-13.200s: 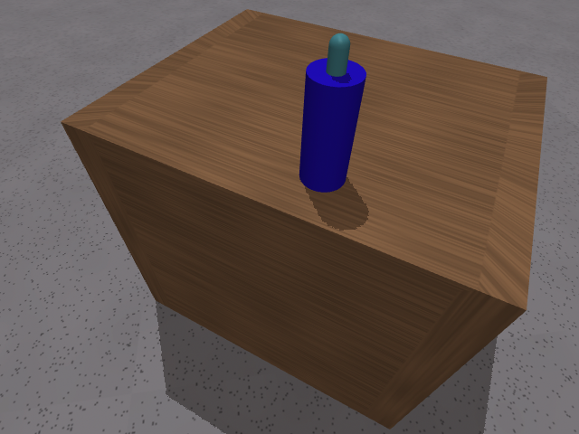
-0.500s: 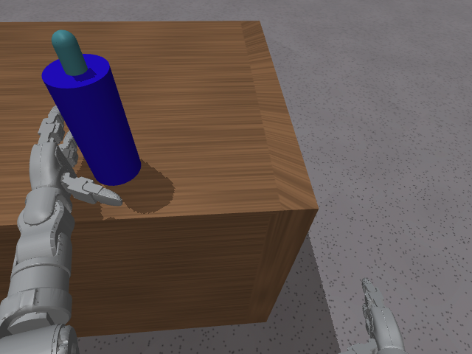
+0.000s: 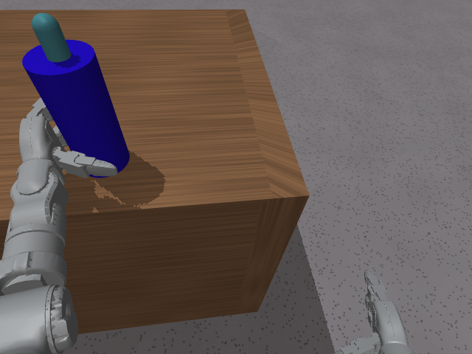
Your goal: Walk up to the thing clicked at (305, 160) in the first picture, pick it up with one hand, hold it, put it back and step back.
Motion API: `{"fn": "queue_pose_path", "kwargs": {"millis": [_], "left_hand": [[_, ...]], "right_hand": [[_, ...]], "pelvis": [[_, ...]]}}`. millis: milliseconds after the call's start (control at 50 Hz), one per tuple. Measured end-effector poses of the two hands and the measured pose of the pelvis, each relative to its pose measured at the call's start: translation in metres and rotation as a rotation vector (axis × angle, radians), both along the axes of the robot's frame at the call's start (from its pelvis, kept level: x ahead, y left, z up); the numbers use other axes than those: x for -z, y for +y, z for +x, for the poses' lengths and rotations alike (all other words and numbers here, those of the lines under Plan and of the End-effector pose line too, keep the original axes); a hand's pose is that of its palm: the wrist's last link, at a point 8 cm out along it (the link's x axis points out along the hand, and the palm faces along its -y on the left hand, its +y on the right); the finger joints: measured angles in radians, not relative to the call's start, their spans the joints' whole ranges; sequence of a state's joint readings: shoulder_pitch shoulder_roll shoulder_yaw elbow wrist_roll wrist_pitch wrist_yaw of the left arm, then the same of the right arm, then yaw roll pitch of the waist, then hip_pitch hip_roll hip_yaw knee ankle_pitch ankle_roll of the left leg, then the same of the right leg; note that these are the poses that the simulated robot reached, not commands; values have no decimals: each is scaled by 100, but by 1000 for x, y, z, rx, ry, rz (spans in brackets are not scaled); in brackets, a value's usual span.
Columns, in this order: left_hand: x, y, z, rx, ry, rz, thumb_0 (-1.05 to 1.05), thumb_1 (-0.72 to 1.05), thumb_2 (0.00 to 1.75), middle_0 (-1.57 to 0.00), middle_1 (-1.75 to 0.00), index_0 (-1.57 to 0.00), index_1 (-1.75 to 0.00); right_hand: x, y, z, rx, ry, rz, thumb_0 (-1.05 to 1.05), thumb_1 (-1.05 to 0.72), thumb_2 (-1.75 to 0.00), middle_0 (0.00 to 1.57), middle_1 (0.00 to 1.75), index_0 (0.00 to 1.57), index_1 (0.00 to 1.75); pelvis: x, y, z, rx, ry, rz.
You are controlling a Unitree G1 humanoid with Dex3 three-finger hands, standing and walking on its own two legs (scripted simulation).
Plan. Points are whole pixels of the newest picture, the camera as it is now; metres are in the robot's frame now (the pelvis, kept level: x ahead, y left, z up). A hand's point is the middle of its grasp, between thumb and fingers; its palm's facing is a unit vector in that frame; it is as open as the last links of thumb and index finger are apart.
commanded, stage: close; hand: left
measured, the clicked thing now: (80, 103) +0.48 +0.19 +0.18
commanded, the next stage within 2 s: settle in 0.30 s
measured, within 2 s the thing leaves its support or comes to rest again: leaves its support in 0.62 s
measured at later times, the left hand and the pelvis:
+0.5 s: hand (86, 133) +0.46 +0.20 +0.13, palm faces +0.20 -0.98 +0.01, open 12.0 cm; pelvis +0.01 +0.01 +0.00, yaw -1 degrees
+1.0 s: hand (74, 112) +0.45 +0.19 +0.18, palm faces +0.18 -0.98 -0.01, open 11.8 cm; pelvis +0.00 +0.00 +0.00, yaw +0 degrees
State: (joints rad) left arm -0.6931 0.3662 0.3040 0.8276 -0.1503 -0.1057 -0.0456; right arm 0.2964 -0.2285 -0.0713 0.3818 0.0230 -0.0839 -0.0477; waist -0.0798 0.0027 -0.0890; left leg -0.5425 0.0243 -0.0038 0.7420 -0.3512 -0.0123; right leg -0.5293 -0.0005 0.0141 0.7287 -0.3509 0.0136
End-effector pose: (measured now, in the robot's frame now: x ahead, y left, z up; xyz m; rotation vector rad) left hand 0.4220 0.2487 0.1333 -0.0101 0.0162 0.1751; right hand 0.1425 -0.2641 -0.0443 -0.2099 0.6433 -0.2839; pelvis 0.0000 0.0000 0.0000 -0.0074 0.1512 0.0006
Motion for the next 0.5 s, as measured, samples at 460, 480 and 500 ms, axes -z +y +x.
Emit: {"fn": "queue_pose_path", "kwargs": {"millis": [460,480,500], "left_hand": [[1,-5,9,-19,-37,-10,-1,-61,85,-70,-82,-71,-82],[1,-4,7,-21,-34,-6,-1,-61,90,-69,-83,-69,-83],[0,-3,6,-22,-30,2,-1,-60,94,-68,-84,-68,-84]], "right_hand": [[14,13,0,4,48,46,-1,49,-5,6,5,5,5],[14,12,1,4,49,48,-1,49,-6,6,5,5,5],[14,11,1,5,48,48,-1,49,-6,6,5,5,5]], "pelvis": [[4,7,9,12,32,-4],[4,6,9,11,30,-4],[4,6,9,11,29,-4]]}}
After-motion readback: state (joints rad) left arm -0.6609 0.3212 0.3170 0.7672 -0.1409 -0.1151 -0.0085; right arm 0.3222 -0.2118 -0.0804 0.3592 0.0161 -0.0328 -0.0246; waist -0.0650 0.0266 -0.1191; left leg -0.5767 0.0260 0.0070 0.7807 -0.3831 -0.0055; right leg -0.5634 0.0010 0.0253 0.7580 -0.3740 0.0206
